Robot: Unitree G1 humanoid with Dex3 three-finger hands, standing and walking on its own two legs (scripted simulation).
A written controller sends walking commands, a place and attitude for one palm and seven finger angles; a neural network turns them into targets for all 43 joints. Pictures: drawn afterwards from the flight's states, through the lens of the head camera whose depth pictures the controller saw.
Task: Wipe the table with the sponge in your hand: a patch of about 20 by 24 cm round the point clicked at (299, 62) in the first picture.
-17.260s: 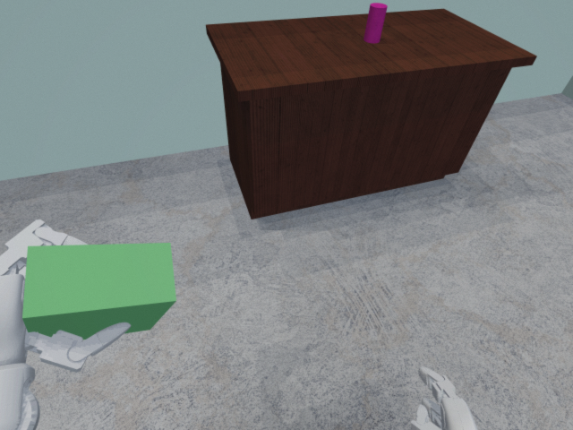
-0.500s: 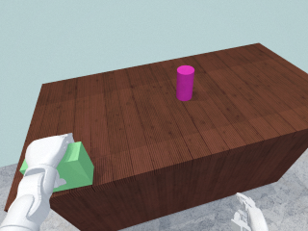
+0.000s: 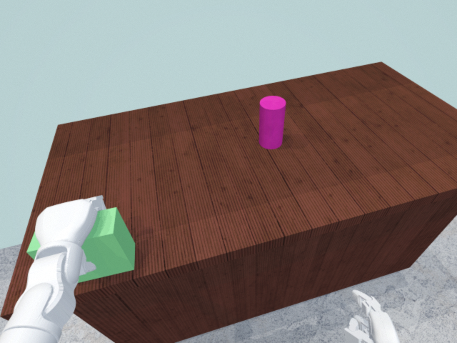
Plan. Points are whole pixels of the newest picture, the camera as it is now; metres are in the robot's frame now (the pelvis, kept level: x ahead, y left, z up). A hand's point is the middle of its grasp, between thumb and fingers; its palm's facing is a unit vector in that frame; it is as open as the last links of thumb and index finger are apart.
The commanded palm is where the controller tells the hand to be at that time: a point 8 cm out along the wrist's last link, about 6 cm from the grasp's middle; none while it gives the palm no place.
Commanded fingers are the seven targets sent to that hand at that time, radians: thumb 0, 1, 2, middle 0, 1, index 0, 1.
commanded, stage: wipe forward along the first lane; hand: left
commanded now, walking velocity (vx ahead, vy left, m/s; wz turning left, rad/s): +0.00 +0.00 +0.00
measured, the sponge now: (92, 253) +0.26 +0.31 +0.01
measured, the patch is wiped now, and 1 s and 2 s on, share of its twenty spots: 0.10 0.50 0.70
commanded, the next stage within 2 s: slide across to the middle lane in 1.50 s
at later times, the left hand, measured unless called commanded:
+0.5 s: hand (87, 211) +0.32 +0.33 +0.05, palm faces -0.10 +0.00 -0.99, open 10.2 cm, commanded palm +0.31 +0.33 +0.09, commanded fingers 0.00 0.10 1.30 -1.20 -1.60 -1.20 -1.60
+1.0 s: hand (88, 193) +0.36 +0.35 +0.05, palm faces -0.12 +0.01 -0.99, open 10.2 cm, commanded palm +0.35 +0.35 +0.08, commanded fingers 0.00 0.10 1.30 -1.20 -1.60 -1.20 -1.60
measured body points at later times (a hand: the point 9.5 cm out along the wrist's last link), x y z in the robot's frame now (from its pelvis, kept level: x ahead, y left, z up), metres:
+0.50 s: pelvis +0.00 +0.00 -0.01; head +0.02 -0.03 +0.44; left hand +0.32 +0.33 +0.11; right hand +0.13 -0.26 -0.13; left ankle +0.06 +0.16 -0.73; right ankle +0.00 -0.12 -0.73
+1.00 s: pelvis -0.01 +0.01 -0.01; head +0.03 -0.01 +0.44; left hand +0.37 +0.35 +0.11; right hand +0.09 -0.27 -0.14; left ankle +0.06 +0.16 -0.73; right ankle +0.00 -0.12 -0.73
